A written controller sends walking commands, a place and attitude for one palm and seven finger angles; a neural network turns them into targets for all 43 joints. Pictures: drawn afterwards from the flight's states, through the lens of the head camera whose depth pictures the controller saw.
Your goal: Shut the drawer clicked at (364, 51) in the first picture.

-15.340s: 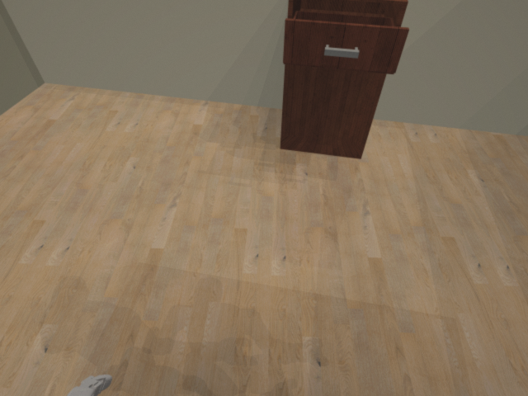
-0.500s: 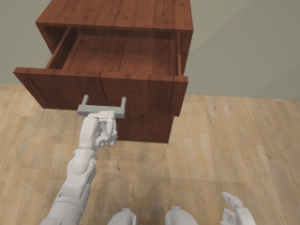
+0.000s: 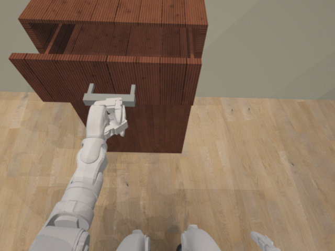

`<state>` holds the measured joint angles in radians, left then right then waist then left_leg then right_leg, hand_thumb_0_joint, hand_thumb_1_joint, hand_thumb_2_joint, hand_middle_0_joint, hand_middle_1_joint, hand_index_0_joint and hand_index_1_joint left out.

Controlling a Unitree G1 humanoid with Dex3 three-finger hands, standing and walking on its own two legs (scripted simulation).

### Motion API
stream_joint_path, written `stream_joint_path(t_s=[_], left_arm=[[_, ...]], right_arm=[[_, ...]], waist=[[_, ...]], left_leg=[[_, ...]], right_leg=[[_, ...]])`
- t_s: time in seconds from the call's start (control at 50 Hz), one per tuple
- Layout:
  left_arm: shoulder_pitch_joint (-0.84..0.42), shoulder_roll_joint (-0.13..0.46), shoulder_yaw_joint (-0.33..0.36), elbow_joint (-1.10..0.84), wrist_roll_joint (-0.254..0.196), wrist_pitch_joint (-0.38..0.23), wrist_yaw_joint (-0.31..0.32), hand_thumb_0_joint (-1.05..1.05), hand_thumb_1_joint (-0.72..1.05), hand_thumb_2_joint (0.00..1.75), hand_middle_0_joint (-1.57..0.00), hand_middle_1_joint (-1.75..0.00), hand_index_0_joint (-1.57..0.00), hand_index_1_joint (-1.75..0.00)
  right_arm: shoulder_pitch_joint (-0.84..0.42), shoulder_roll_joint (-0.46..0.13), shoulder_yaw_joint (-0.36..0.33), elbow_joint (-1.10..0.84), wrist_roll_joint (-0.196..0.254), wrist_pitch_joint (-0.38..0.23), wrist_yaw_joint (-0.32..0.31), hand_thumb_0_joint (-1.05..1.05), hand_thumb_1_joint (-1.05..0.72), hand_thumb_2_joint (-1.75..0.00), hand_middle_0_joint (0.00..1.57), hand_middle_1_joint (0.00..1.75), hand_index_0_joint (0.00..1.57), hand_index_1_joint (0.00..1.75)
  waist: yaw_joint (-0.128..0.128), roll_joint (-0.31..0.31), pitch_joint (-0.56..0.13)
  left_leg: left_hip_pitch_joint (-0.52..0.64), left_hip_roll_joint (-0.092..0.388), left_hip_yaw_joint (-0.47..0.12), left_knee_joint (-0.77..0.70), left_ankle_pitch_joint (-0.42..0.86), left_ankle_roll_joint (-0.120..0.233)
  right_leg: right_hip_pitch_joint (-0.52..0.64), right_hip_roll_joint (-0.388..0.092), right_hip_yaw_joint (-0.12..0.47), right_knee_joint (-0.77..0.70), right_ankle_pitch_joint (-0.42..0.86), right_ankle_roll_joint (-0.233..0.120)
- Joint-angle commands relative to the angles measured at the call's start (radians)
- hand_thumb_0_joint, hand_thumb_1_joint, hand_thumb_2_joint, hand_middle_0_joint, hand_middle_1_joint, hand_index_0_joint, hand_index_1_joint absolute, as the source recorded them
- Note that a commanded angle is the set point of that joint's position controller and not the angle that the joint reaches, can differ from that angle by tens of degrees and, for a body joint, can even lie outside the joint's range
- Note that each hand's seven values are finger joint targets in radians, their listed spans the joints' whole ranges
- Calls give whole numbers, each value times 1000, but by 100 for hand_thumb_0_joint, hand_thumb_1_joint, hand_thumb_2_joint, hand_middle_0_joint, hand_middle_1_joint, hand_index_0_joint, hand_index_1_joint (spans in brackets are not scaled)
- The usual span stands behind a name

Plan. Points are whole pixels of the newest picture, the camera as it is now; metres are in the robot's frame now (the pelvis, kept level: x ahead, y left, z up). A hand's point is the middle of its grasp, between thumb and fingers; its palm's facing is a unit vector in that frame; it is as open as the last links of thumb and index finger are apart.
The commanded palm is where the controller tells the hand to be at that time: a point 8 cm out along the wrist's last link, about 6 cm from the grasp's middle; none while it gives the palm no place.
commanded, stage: push the drawer shut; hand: left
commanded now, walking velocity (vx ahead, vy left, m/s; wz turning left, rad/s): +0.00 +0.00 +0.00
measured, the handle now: (111, 93) +0.49 +0.13 +0.05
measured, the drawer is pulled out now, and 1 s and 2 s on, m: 0.14 0.01 0.00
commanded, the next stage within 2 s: pull the fist back off the drawer in 1.60 s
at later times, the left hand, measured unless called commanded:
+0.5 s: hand (126, 102) +0.47 +0.09 +0.04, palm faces -0.05 -1.00 -0.04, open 3.3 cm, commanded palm +0.46 +0.15 +0.05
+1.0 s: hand (130, 82) +0.54 +0.08 +0.05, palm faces -0.04 -1.00 -0.04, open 3.4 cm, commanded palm +0.52 +0.13 +0.05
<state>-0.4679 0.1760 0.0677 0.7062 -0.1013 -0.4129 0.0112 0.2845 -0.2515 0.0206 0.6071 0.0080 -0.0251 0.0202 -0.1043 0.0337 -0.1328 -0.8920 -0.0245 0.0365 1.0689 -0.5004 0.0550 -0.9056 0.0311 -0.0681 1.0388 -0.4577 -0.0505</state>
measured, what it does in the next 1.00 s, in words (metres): stands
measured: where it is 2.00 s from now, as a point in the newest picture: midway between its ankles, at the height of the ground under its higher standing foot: outside the picture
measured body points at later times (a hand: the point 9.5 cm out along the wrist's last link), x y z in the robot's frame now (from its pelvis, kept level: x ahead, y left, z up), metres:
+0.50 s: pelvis +0.00 +0.00 +0.00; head +0.11 +0.00 +0.43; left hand +0.47 +0.15 +0.05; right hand +0.02 -0.26 -0.12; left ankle +0.00 +0.08 -0.66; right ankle +0.02 -0.09 -0.66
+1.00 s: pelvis +0.00 +0.00 -0.02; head +0.14 +0.01 +0.41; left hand +0.53 +0.14 +0.05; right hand -0.04 -0.25 -0.13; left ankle +0.00 +0.08 -0.66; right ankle +0.02 -0.09 -0.66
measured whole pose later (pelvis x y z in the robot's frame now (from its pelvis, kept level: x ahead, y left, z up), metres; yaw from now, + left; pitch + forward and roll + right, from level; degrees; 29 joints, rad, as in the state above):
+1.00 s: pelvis +0.00 +0.00 -0.02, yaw -1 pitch +26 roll -2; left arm -1.01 0.37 0.30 1.26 0.00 -0.48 0.00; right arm 0.42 -0.26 0.03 0.63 -0.05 0.01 0.06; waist -0.24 0.05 -0.13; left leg -1.08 0.00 0.03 1.14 -0.51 0.06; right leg -1.09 0.05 -0.07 1.08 -0.45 -0.05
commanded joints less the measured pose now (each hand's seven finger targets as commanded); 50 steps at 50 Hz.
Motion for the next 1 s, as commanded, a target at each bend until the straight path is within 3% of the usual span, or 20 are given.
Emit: stream_joint_path(t_s=[0.0,0.06,0.12,0.14,0.18,0.2,0.26,0.32,0.36,0.38,0.4,0.42,0.48,0.52,0.54,0.6,0.68,0.8,0.86,0.98], left_arm=[[-476,154,98,-170,-16,-95,25,0,90,90,-140,-160,-140,-160],[-493,170,113,-143,-6,-108,23,0,90,90,-140,-160,-140,-160],[-533,195,135,-98,-7,-110,19,0,90,90,-140,-160,-140,-160],[-551,231,167,-86,-8,-113,18,0,90,90,-140,-160,-140,-160],[-578,220,157,-84,-5,-120,10,0,90,90,-140,-160,-140,-160],[-590,203,144,-69,-6,-121,6,0,90,90,-140,-160,-140,-160],[-629,245,183,-19,-9,-125,1,0,90,90,-140,-160,-140,-160],[-696,219,163,10,-8,-138,-4,0,90,90,-140,-160,-140,-160],[-740,253,184,44,0,-143,-5,0,90,90,-140,-160,-140,-160],[-746,273,207,45,-1,-150,-3,0,90,90,-140,-160,-140,-160],[-756,262,193,54,3,-154,-6,0,90,90,-140,-160,-140,-160],[-762,275,205,74,5,-157,-5,0,90,90,-140,-160,-140,-160],[-848,251,173,116,20,-167,-10,0,90,90,-140,-160,-140,-160],[-868,293,207,142,28,-173,-2,0,90,90,-140,-160,-140,-160],[-900,301,212,130,29,-179,2,0,90,90,-140,-160,-140,-160],[-923,332,227,191,43,-175,0,0,90,90,-140,-160,-140,-160],[-997,320,209,209,56,-178,3,0,90,90,-140,-160,-140,-160],[-1087,365,223,277,79,-160,6,0,90,90,-140,-160,-140,-160],[-1098,395,248,272,84,-160,6,0,90,90,-140,-160,-140,-160],[-1124,413,262,295,88,-148,9,0,90,90,-140,-160,-140,-160]], right_arm=[[80,-141,-53,-82,-3,-28,-8,0,-90,-90,20,30,20,30],[97,-142,-56,-80,-7,-27,-4,0,-90,-90,20,30,20,30],[116,-144,-57,-71,-8,-21,-3,0,-90,-90,20,30,20,30],[125,-147,-57,-72,-10,-21,-5,0,-90,-90,20,30,20,30],[133,-142,-57,-71,-10,-20,-3,0,-90,-90,20,30,20,30],[135,-141,-56,-69,-10,-20,-1,0,-90,-90,20,30,20,30],[157,-148,-56,-59,-13,-20,-3,0,-90,-90,20,30,20,30],[168,-145,-56,-51,-15,-22,0,0,-90,-90,20,30,20,30],[184,-152,-55,-42,-20,-21,1,0,-90,-90,20,30,20,30],[191,-152,-57,-40,-22,-21,0,0,-90,-90,20,30,20,30],[192,-150,-56,-41,-23,-21,2,0,-90,-90,20,30,20,30],[197,-151,-56,-39,-23,-19,2,0,-90,-90,20,30,20,30],[209,-151,-54,-29,-26,-17,6,0,-90,-90,20,30,20,30],[222,-159,-54,-27,-32,-14,8,0,-90,-90,20,30,20,30],[227,-161,-55,-28,-35,-14,8,0,-90,-90,20,30,20,30],[242,-164,-51,-24,-37,-7,8,0,-90,-90,20,30,20,30],[256,-167,-52,-20,-42,-3,12,0,-90,-90,20,30,20,30],[295,-178,-45,-16,-51,12,17,0,-90,-90,20,30,20,30],[310,-182,-46,-17,-55,18,19,0,-90,-90,20,30,20,30],[335,-186,-47,-8,-62,34,26,0,-90,-90,20,30,20,30]], waist=[[-35,-28,-389],[-30,5,-426],[-41,-26,-420],[-40,-24,-423],[-40,7,-441],[-44,14,-442],[-55,-5,-428],[-67,16,-425],[-80,20,-428],[-75,5,-450],[-77,22,-455],[-78,2,-455],[-102,48,-437],[-98,42,-453],[-109,53,-471],[-117,24,-464],[-135,79,-487],[-166,65,-480],[-159,111,-543],[-172,123,-548]], left_leg=[[147,12,-67,-131,264,-25],[169,13,-65,-129,284,-26],[144,13,-61,-127,282,-23],[137,13,-61,-125,276,-21],[152,12,-58,-127,291,-24],[152,12,-58,-125,288,-24],[139,14,-62,-125,279,-21],[150,14,-63,-123,269,-22],[151,15,-67,-114,276,-19],[147,16,-66,-110,279,-18],[148,14,-66,-112,278,-19],[140,15,-64,-107,274,-17],[156,18,-76,-105,263,-19],[152,18,-82,-100,257,-18],[166,18,-83,-94,275,-15],[124,17,-84,-89,254,-14],[159,21,-95,-79,258,-15],[119,21,-103,-64,245,-9],[165,23,-108,-55,310,-13],[186,32,-117,-43,363,-17]], right_leg=[[262,-13,84,-130,281,31],[259,-11,85,-123,297,30],[275,-8,89,-128,306,32],[277,-6,92,-126,303,32],[280,-7,93,-124,319,31],[274,-7,94,-126,314,31],[263,-1,92,-127,306,32],[238,-1,90,-129,289,31],[215,2,88,-122,290,31],[230,1,92,-120,295,33],[229,2,93,-119,295,32],[230,2,95,-122,294,33],[166,5,84,-113,263,31],[158,8,84,-108,246,29],[149,9,82,-102,261,30],[160,10,84,-104,248,31],[104,12,79,-99,232,29],[87,19,78,-96,215,31],[86,21,74,-83,264,27],[64,25,66,-81,293,28]])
